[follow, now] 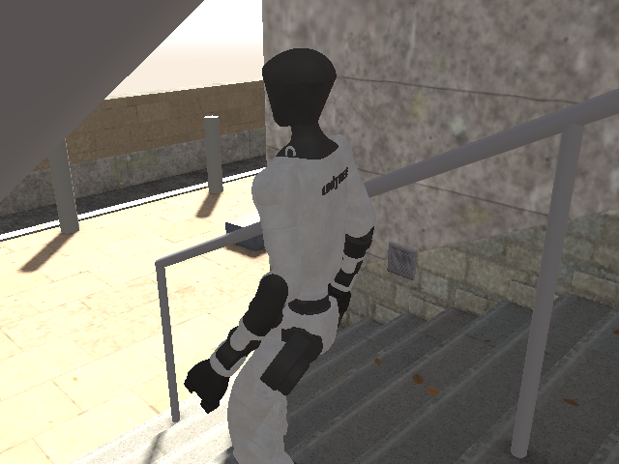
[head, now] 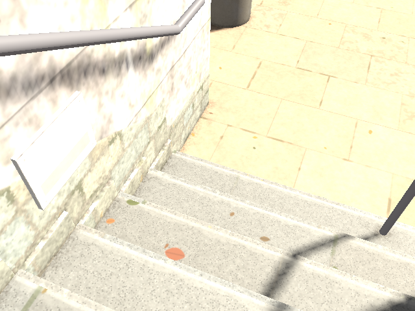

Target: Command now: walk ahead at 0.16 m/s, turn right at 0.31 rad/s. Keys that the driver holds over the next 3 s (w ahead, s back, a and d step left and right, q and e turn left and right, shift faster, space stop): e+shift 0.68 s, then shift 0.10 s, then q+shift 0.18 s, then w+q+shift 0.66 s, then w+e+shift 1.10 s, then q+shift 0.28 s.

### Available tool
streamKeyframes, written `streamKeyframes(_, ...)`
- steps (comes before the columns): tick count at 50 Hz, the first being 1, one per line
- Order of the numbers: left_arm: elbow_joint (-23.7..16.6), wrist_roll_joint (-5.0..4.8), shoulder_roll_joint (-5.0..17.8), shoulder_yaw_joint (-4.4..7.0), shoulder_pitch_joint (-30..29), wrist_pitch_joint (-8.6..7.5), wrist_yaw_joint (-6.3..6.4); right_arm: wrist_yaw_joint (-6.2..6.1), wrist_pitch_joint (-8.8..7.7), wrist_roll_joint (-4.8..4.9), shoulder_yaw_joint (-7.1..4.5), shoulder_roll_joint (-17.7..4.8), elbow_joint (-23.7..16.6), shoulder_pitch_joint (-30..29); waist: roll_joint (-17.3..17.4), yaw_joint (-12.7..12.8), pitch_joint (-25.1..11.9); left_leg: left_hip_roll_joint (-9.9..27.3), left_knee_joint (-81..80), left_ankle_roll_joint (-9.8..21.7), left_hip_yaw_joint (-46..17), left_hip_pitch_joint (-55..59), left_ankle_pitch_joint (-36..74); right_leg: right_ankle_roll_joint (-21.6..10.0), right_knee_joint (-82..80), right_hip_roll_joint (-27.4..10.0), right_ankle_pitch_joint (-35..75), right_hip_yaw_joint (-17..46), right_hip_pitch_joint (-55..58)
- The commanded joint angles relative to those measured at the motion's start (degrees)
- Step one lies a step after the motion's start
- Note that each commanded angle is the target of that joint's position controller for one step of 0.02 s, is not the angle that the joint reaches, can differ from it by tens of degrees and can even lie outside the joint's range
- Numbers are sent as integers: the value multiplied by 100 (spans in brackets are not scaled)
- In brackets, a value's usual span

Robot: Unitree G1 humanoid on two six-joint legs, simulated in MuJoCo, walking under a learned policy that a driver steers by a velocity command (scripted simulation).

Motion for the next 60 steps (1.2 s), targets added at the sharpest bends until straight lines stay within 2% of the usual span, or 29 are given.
streamKeyframes(1, -94, 110, 522, 175, -23, 8, -137, -72, -40, -72, -29, -643, 13, 1132, 493, -279, 282, 2201, -508, 92, -2245, 408, 4626, 25, -335, -185, -385, 78, -258)
streamKeyframes(5, -74, 165, 540, 180, -21, -2, -26, -297, 102, 56, -166, -873, -107, 945, 450, -405, 384, 2264, 117, 121, -2289, 751, 4110, -371, -927, 9, -1488, -439, -82)
streamKeyframes(7, 351, -106, 977, 448, 1533, -130, 141, 9, 77, -101, -308, -1355, -623, 10, 217, 497, -329, 1778, 1305, -261, -1269, -945, 5730, -984, -1095, 556, -417, -957, 3340)
streamKeyframes(8, 488, -139, 1710, 733, 2957, -89, 256, 257, -54, -231, -220, -985, -768, 11, -744, 1022, -1871, 1063, 4558, -1081, -584, -2317, 3701, -2374, -33, -261, 2713, 219, 5808)
streamKeyframes(9, 313, 29, 1953, 715, 2850, -103, 231, 346, -43, -31, -234, -859, -1100, 203, -1289, 835, -2776, 283, 6964, -1896, -250, -3843, -1399, -3559, 27, -1431, 4255, 2310, 7014)
streamKeyframes(10, 170, 216, 1751, 719, 2672, -254, 262, 253, 93, 333, -187, -906, -1729, -920, -195, 1234, -1785, 503, 6615, -1762, -786, -4845, -1166, -3131, -273, -1737, 3399, 2822, 6216)
streamKeyframes(12, -100, 21, 1076, 402, 1251, -401, 157, -64, 234, 67, -137, -856, -1877, -924, 795, 166, -285, 1105, 4800, -1266, -949, -4140, 276, -2363, -1017, -1406, -124, 2130, 2953)
streamKeyframes(13, -176, -126, 742, 286, 924, -412, 107, -147, 307, -98, -100, -732, -1809, -322, 133, -340, 101, 1284, 4551, -1167, -838, -3108, 332, -2490, -1391, -1025, -198, 1907, 1197)
streamKeyframes(18, -365, -29, 1131, 331, 1066, -588, 419, -33, 315, 12, 14, -296, -1988, -428, 239, -140, -435, 1335, 1147, -1529, -296, -1658, 2877, -2008, -1190, 162, 113, 1310, 306)
streamKeyframes(24, -779, 18, 1212, 495, 999, -523, 210, -238, 445, -107, -150, -629, -2002, -1034, -296, 271, -785, 1041, 97, -1707, -1103, -1702, 2096, -2035, -371, -367, -302, 3294, 2197)
streamKeyframes(25, -678, -233, 1107, 545, 1346, -460, 206, -249, 438, 13, -155, -566, -2133, -1615, -46, 573, -725, 888, -924, -1659, -1015, -2205, 1316, -2125, -303, -491, 68, 3428, 2930)
streamKeyframes(28, -588, -197, 1103, 591, 1393, -362, 151, -262, 299, 205, -309, -710, -1917, -1458, -576, 535, -869, 607, -1342, -1279, -821, -1518, 1882, -2074, 51, -306, 586, 3703, 2761)
streamKeyframes(30, -789, -263, 971, 487, 669, -255, 35, -201, 273, 262, -469, -858, -1779, -1010, -192, -27, -962, 745, -2768, -627, -916, 334, 3527, -1774, 77, 79, -199, 3548, 1468)
streamKeyframes(31, -1005, -243, 645, 343, 632, -184, -21, -214, 228, 285, -678, -1293, -1628, -330, 422, -237, -1365, 1505, -2984, 325, -1628, 2793, 5814, -1164, 480, 793, -1964, 2801, -250)
streamKeyframes(32, -1144, -192, 144, 174, 1246, -111, 48, -121, 135, 106, -767, -1612, -1518, 57, 1683, -15, -1929, 3450, -3415, 2190, -3708, 4580, 7913, -198, 1773, 1857, -5471, 1486, -2106)
streamKeyframes(33, -1114, -146, 844, 389, 1114, 15, 208, -125, 84, -226, -765, -1346, -1479, 298, 575, -415, -1325, 3741, -3604, 2072, -3833, 4269, 7526, 245, 2954, 1363, -5835, 1245, -2716)
streamKeyframes(35, -712, -155, 1138, 478, 1147, 142, 397, 44, 157, 102, -576, -782, -1673, -989, 502, 122, -723, 2915, -3703, 1116, -2356, 2335, 6709, 569, 4157, 953, -4700, 815, -2016)
streamKeyframes(38, -684, 45, 860, 355, 1162, 61, 222, 47, 241, 109, -547, -764, -2061, -1884, 519, 363, -684, 2207, -3824, 1013, -1125, 472, 6657, 527, 5716, 986, -3705, 65, -1093)
streamKeyframes(42, -654, -143, 883, 328, 836, 3, 372, 34, 85, 61, -469, -759, -1598, -820, 722, -91, -484, 2065, -4106, 934, -988, 1116, 4950, 615, 4784, 833, -2978, 256, -1617)
streamKeyframes(44, -260, -52, 580, 258, 1308, 8, 213, 305, 41, 253, -316, -510, -1441, -1295, 630, 435, -415, 1547, -3980, 176, -625, 459, 3399, 734, 2860, 221, -2790, -25, -649)
streamKeyframes(45, -807, -349, 306, 222, -228, 434, 294, -61, 317, 638, -293, -385, -1332, -620, 545, -97, -345, 1472, -3943, 233, -502, 837, 5108, 291, 1202, 479, -3096, -565, -33)
streamKeyframes(46, -594, -33, 182, 89, 640, 291, 121, 249, 146, 215, -562, -1370, -1227, -1197, 1305, 370, -418, 1491, -3926, 182, -877, 36, 3396, 629, 1730, 217, -3544, -718, 531)
streamKeyframes(48, -723, 17, 772, 300, 510, 209, 144, 276, 9, 143, -807, -1672, -1428, -1063, 1093, 78, -367, 1914, -4044, 523, -1698, -106, 2833, 561, 1371, 472, -4160, -952, 893)
streamKeyframes(50, -829, 126, 900, 290, 273, 174, 326, 200, -36, 74, -887, -1618, -1139, -132, 891, -430, -288, 2570, -4426, 1301, -2944, 980, 474, 302, 785, 420, -4752, -743, 290)
streamKeyframes(54, -890, -160, 419, 104, 168, -280, 383, 155, -27, 122, -612, -886, -1240, -976, 715, 66, -274, 2034, -3756, 1125, -3441, 356, -97, -511, -1362, 470, -3574, -510, 2310)
streamKeyframes(56, -513, 35, 880, 290, 1744, -529, 538, 299, -29, -51, -393, -259, -1580, -1285, -798, 757, -407, 626, -1192, 273, -1963, -2700, 636, -1969, -1570, -1174, -4267, 1651, 4703)
streamKeyframes(57, -433, 131, 1110, 362, 1949, -560, 480, 352, -76, -112, -339, -146, -1451, -1039, -507, 745, 0, 446, 144, 16, -1673, -3949, 1122, -2680, -2252, -2041, -4155, 2871, 4915)
streamKeyframes(59, -570, -25, 326, 151, 898, -524, 301, 288, -39, -107, -381, -421, -949, -725, 277, 217, 469, 1047, 1046, -192, -1462, -4150, 2377, -1958, -2248, -1732, -4583, 1577, 4024)
streamKeyframes(60, -387, -530, 1128, 546, 1348, -214, 462, 131, 288, 327, -755, -1170, -1195, -987, 993, 260, 310, 1173, 421, -322, -1204, -3236, 2069, -1411, -2355, -1872, -4408, 1173, 3727)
